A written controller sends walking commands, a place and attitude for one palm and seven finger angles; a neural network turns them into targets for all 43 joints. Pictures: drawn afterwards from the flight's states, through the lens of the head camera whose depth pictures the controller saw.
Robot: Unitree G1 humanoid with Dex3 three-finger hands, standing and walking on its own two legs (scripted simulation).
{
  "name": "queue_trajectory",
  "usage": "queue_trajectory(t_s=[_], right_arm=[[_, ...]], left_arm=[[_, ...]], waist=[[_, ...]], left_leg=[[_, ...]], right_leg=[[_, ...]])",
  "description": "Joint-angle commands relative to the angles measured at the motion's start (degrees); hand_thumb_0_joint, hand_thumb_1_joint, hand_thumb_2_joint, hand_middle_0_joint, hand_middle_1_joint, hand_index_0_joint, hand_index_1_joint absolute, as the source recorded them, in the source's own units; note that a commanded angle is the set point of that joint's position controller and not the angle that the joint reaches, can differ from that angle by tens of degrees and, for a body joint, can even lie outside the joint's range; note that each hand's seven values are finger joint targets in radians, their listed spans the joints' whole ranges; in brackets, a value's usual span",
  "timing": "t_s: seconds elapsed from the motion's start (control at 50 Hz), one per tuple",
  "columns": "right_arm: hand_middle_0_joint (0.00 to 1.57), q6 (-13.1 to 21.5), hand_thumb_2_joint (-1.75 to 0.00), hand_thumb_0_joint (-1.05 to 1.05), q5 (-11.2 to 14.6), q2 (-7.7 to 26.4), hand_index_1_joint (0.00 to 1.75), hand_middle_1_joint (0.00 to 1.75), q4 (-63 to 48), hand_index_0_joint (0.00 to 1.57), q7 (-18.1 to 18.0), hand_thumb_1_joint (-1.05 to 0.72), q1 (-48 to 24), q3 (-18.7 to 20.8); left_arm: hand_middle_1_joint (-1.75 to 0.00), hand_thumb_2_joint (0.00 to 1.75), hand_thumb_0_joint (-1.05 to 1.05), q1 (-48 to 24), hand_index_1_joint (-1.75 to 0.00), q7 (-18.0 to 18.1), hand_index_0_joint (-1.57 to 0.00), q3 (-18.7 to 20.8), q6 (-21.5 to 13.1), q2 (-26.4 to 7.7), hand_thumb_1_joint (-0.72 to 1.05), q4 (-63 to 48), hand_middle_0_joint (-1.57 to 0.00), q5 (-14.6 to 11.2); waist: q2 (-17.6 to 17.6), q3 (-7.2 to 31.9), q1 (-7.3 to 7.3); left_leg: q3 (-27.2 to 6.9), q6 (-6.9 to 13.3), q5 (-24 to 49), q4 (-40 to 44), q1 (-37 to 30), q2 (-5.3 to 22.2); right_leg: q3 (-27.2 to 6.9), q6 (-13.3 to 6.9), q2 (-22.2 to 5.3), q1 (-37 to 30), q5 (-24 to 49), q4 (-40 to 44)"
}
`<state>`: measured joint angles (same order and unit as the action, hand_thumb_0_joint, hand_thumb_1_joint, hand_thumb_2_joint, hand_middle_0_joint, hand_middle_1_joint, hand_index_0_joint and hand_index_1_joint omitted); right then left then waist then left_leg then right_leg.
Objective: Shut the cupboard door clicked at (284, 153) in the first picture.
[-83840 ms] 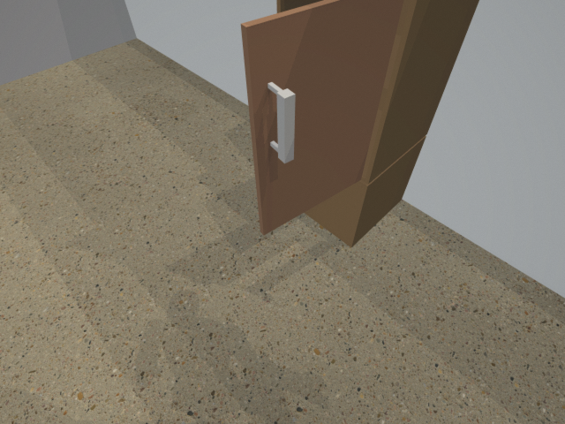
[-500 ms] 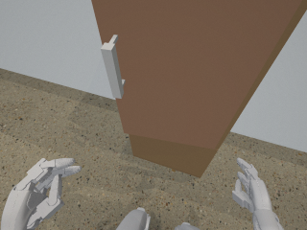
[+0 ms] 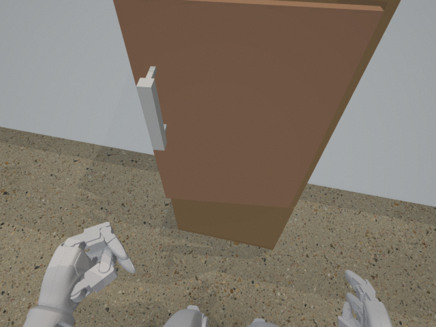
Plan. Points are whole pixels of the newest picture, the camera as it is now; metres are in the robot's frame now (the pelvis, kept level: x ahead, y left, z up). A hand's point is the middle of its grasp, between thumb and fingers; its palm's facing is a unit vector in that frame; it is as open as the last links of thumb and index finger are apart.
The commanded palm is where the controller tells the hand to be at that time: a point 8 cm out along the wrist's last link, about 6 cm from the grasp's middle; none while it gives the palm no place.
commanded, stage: raise the hand and make a fist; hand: left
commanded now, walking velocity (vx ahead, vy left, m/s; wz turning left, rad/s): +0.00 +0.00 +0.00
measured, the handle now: (156, 110) +0.49 +0.16 +0.12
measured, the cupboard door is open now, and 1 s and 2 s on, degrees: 8 8 8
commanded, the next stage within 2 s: bring the fist close to the handle in 0.82 s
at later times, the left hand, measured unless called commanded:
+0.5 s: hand (75, 215) +0.25 +0.22 +0.14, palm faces +0.03 -1.00 -0.07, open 3.1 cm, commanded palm +0.21 +0.27 +0.12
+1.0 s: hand (104, 228) +0.24 +0.19 +0.11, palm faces -0.01 -1.00 -0.05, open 3.1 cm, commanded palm +0.23 +0.25 +0.12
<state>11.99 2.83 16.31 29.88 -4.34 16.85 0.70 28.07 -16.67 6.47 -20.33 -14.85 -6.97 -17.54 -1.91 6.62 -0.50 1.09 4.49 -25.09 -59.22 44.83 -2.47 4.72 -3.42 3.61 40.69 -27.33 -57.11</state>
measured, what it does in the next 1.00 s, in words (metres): stands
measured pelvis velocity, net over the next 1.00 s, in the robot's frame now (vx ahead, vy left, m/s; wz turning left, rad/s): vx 0.02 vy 0.00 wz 0.02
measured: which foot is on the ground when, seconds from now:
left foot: down 0.00-1.00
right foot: down 0.00-1.00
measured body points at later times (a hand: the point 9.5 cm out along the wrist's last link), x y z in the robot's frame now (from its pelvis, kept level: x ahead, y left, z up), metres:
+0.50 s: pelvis +0.02 +0.03 +0.03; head +0.03 +0.03 +0.48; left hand +0.24 +0.28 +0.14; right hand +0.20 -0.19 -0.04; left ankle +0.04 +0.07 -0.67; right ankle +0.01 -0.09 -0.67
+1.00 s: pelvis +0.02 +0.00 +0.03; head +0.03 +0.00 +0.48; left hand +0.23 +0.24 +0.12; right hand +0.20 -0.22 -0.04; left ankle +0.04 +0.07 -0.67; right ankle +0.01 -0.09 -0.67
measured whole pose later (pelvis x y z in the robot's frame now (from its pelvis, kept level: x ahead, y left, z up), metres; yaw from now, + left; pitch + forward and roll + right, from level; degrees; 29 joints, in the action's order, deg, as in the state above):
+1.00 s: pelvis +0.02 +0.00 +0.03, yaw +1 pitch +5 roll -2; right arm 10.6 2.4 14.9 29.7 -3.3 15.2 -3.1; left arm 19.7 -13.4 7.9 -8.9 -15.8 -6.5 -16.2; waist -2.9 4.9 -1.0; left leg 0.3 4.5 -22.1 -48.3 31.6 -3.3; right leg 4.5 -3.0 3.3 27.2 -24.1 -45.7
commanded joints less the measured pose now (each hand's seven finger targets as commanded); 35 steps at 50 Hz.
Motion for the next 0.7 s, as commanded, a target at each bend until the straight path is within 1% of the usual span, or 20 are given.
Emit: queue_trajectory(t_s=[0.0, 0.04, 0.06, 0.12, 0.18, 0.22, 0.24, 0.32, 0.34, 0.4, 0.42, 0.44, 0.46, 0.5, 0.54, 0.56, 0.6, 0.64, 0.66, 0.68], right_arm=[[0.20, 3.52, -0.90, 0.00, -0.38, 4.40, 0.30, 0.30, -11.12, 0.20, 0.10, -0.90, -5.83, 0.86], [0.20, 2.94, -0.90, 0.00, -0.50, 4.85, 0.30, 0.30, -11.00, 0.20, 0.43, -0.90, -5.78, 0.51], [0.20, 2.77, -0.90, 0.00, -0.29, 4.76, 0.30, 0.30, -11.03, 0.20, 0.68, -0.90, -5.87, 0.38], [0.20, 2.35, -0.90, 0.00, 0.07, 5.76, 0.30, 0.30, -11.20, 0.20, 0.98, -0.90, -5.02, 0.09], [0.20, 2.48, -0.90, 0.00, 0.36, 6.29, 0.30, 0.30, -11.48, 0.20, 0.72, -0.90, -4.41, -0.18], [0.20, 2.81, -0.90, 0.00, 0.12, 6.07, 0.30, 0.30, -11.73, 0.20, 0.41, -0.90, -4.59, -0.39], [0.20, 2.89, -0.90, 0.00, -0.14, 6.18, 0.30, 0.30, -11.28, 0.20, 0.31, -0.90, -4.60, -0.50], [0.20, 3.17, -0.90, 0.00, -0.47, 5.15, 0.30, 0.30, -10.49, 0.20, 0.57, -0.90, -5.16, -1.14], [0.20, 3.13, -0.90, 0.00, -0.65, 5.45, 0.30, 0.30, -9.94, 0.20, 0.71, -0.90, -5.10, -1.20], [0.20, 2.85, -0.90, 0.00, -0.22, 5.47, 0.30, 0.30, -9.24, 0.20, 0.97, -0.90, -5.13, -1.15], [0.20, 2.78, -0.90, 0.00, -0.10, 5.59, 0.30, 0.30, -9.08, 0.20, 1.03, -0.90, -5.08, -1.04], [0.20, 2.63, -0.90, 0.00, 0.16, 5.90, 0.30, 0.30, -8.98, 0.20, 1.09, -0.90, -4.95, -0.77], [0.20, 2.48, -0.90, 0.00, 0.42, 5.93, 0.30, 0.30, -9.33, 0.20, 1.10, -0.90, -5.11, -0.74], [0.20, 2.36, -0.90, 0.00, 0.54, 6.27, 0.30, 0.30, -9.73, 0.20, 0.92, -0.90, -5.38, -0.56], [0.20, 2.36, -0.90, 0.00, 0.29, 6.42, 0.30, 0.30, -9.94, 0.20, 0.74, -0.90, -5.87, -0.35], [0.20, 2.47, -0.90, 0.00, 0.05, 6.10, 0.30, 0.30, -10.35, 0.20, 0.76, -0.90, -6.10, -0.39], [0.20, 2.62, -0.90, 0.00, -0.38, 5.67, 0.30, 0.30, -10.27, 0.20, 0.80, -0.90, -5.92, -0.48], [0.20, 2.70, -0.90, 0.00, -0.83, 5.56, 0.30, 0.30, -9.33, 0.20, 0.91, -0.90, -5.64, -0.59], [0.20, 2.77, -0.90, 0.00, -0.82, 5.18, 0.30, 0.30, -9.29, 0.20, 1.12, -0.90, -5.71, -0.69], [0.20, 2.81, -0.90, 0.00, -0.81, 5.21, 0.30, 0.30, -8.97, 0.20, 1.30, -0.90, -5.51, -0.66]], left_arm=[[-1.40, 0.90, 0.00, -3.82, -1.40, 5.52, -1.21, 9.82, -4.61, -9.16, 0.90, -18.40, -1.21, -1.55], [-1.44, 0.90, 0.00, -3.55, -1.44, 6.65, -1.24, 8.81, -2.88, -7.57, 0.90, -16.52, -1.24, -1.39], [-1.46, 0.90, 0.00, -2.80, -1.46, 6.51, -1.26, 6.78, -1.49, -5.62, 0.90, -14.59, -1.26, -1.16], [-1.50, 0.90, 0.00, -4.02, -1.50, 4.53, -1.30, 2.73, 3.15, -3.83, 0.90, -11.20, -1.30, -0.27], [-1.50, 0.90, 0.00, -8.46, -1.50, 2.57, -1.30, 2.11, 6.65, -5.46, 0.90, -11.21, -1.30, 0.54], [-1.50, 0.90, 0.00, -12.52, -1.50, 2.71, -1.30, 3.97, 6.87, -7.29, 0.90, -14.63, -1.30, 0.64], [-1.50, 0.90, 0.00, -14.43, -1.50, 3.39, -1.30, 6.07, 6.44, -9.45, 0.90, -16.14, -1.30, 0.57], [-1.50, 0.90, 0.00, -17.24, -1.50, 5.41, -1.30, 7.99, 3.94, -9.32, 0.90, -19.41, -1.30, 0.50], [-1.50, 0.90, 0.00, -16.89, -1.50, 5.71, -1.30, 8.90, 3.93, -10.47, 0.90, -18.56, -1.30, 0.62], [-1.50, 0.90, 0.00, -15.96, -1.50, 4.71, -1.30, 6.23, 5.60, -7.01, 0.90, -14.37, -1.30, 0.39], [-1.50, 0.90, 0.00, -14.22, -1.50, 3.86, -1.30, 5.53, 6.95, -6.02, 0.90, -12.01, -1.30, 0.25], [-1.50, 0.90, 0.00, -11.67, -1.50, 3.14, -1.30, 5.27, 8.65, -5.51, 0.90, -8.72, -1.30, 0.34], [-1.50, 0.90, 0.00, -11.02, -1.50, 2.25, -1.30, 3.82, 10.07, -4.31, 0.90, -7.86, -1.30, 0.14], [-1.50, 0.90, 0.00, -11.33, -1.50, 1.22, -1.30, 4.42, 12.25, -5.25, 0.90, -7.74, -1.30, -0.14], [-1.50, 0.90, 0.00, -13.63, -1.50, 1.62, -1.30, 6.45, 12.19, -7.92, 0.90, -11.38, -1.30, 0.11], [-1.50, 0.90, 0.00, -14.89, -1.50, 1.98, -1.30, 7.02, 11.44, -8.33, 0.90, -13.92, -1.30, 0.08], [-1.50, 0.90, 0.00, -16.61, -1.50, 3.49, -1.30, 8.77, 8.79, -9.62, 0.90, -17.45, -1.30, 0.03], [-1.50, 0.90, 0.00, -16.87, -1.50, 5.17, -1.30, 10.23, 5.90, -10.89, 0.90, -18.49, -1.30, 0.18], [-1.50, 0.90, 0.00, -16.44, -1.50, 5.44, -1.30, 9.08, 4.82, -9.15, 0.90, -18.19, -1.30, 0.19], [-1.50, 0.90, 0.00, -16.06, -1.50, 5.59, -1.30, 8.81, 3.93, -8.75, 0.90, -17.43, -1.30, 0.15]], waist=[[-4.11, 8.10, -1.35], [-4.12, 7.02, -0.97], [-4.20, 4.64, -0.41], [-1.82, 2.40, 0.81], [-0.31, 1.93, 1.04], [-1.24, 4.35, 0.56], [-1.72, 5.28, 0.24], [-5.93, 7.37, -0.73], [-6.15, 7.19, -0.81], [-3.65, 5.18, -0.08], [-3.89, 4.91, -0.34], [-0.45, 4.13, -0.25], [-0.09, 3.14, -0.26], [1.34, 3.51, -0.57], [1.33, 5.31, -0.95], [-0.26, 6.92, -1.13], [-1.54, 8.67, -1.27], [-2.15, 8.30, -1.23], [-3.45, 7.85, -1.07], [-3.10, 7.34, -0.72]], left_leg=[[-8.28, -3.01, 0.56, 15.63, -13.10, 3.14], [-9.38, -3.36, 0.73, 16.85, -13.94, 3.34], [-9.45, -3.70, 0.40, 17.53, -14.19, 3.62], [-10.68, -4.01, 0.58, 19.04, -15.08, 4.22], [-10.88, -3.90, 2.23, 19.82, -16.13, 4.34], [-11.50, -4.40, 4.37, 20.50, -19.04, 4.39], [-11.40, -4.52, 5.59, 20.43, -19.98, 4.28], [-13.27, -6.58, 9.57, 22.14, -25.74, 5.11], [-13.32, -6.67, 10.11, 22.20, -25.89, 5.06], [-13.45, -6.80, 10.85, 22.84, -25.75, 5.51], [-13.12, -6.78, 10.64, 23.18, -25.36, 5.25], [-12.25, -6.07, 10.67, 22.84, -24.03, 4.88], [-11.53, -5.86, 10.19, 23.01, -22.91, 4.60], [-10.47, -5.46, 10.48, 22.88, -22.13, 4.07], [-9.79, -5.33, 13.31, 22.20, -22.98, 3.79], [-9.30, -5.30, 15.20, 21.98, -24.16, 3.65], [-9.12, -5.59, 17.61, 21.48, -25.88, 3.70], [-9.07, -5.60, 17.60, 21.07, -25.90, 3.75], [-9.11, -5.76, 17.53, 21.14, -25.98, 3.82], [-9.37, -5.82, 16.78, 21.07, -25.76, 3.88]], right_leg=[[-3.47, 1.08, -1.46, -4.67, 1.43, 11.60], [-2.23, 0.97, -0.95, -4.89, 3.54, 11.29], [-1.76, 1.09, -1.02, -4.21, 3.95, 11.73], [-1.21, 1.39, -1.03, -4.52, 5.78, 12.95], [-1.42, 1.43, -1.15, -6.20, 7.24, 14.31], [-1.33, 1.26, -1.13, -7.44, 8.54, 14.31], [-1.46, 1.12, -1.06, -8.42, 9.27, 14.33], [-1.04, 0.87, -0.94, -7.96, 10.47, 13.61], [-1.11, 0.86, -0.97, -8.13, 10.81, 13.83], [-0.71, 1.30, -1.15, -8.54, 11.29, 14.88], [-0.69, 1.31, -1.29, -9.09, 11.48, 15.33], [-0.71, 1.35, -1.23, -10.09, 12.16, 16.31], [-0.71, 1.39, -1.45, -10.64, 12.29, 16.92], [-0.89, 1.36, -1.56, -12.24, 13.21, 17.64], [-1.23, 1.15, -1.60, -13.86, 14.73, 17.57], [-1.29, 1.13, -1.66, -14.17, 15.56, 17.45], [-1.27, 1.04, -1.40, -13.86, 16.21, 16.84], [-1.55, 0.87, -1.17, -13.32, 15.87, 16.61], [-1.43, 0.82, -1.23, -12.79, 15.43, 16.32], [-1.35, 0.87, -1.19, -12.11, 14.90, 16.15]])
